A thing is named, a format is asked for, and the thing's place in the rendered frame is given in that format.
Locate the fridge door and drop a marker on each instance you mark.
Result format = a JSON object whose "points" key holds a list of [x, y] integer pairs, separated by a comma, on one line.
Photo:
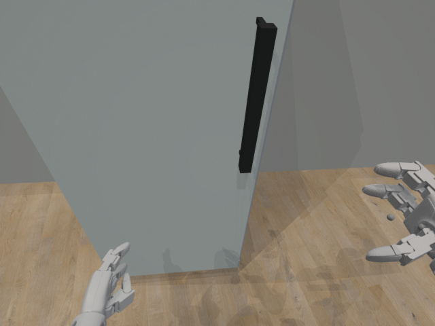
{"points": [[137, 108]]}

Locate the left robot forearm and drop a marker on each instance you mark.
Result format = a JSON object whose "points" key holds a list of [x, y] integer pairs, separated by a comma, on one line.
{"points": [[89, 319]]}

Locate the handle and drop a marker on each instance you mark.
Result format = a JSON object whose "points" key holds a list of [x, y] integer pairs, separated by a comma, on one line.
{"points": [[261, 64]]}

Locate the robot left hand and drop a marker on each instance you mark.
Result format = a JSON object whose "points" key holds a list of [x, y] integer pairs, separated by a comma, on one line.
{"points": [[103, 282]]}

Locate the robot right hand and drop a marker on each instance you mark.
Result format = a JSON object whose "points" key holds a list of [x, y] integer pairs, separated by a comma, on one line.
{"points": [[419, 242]]}

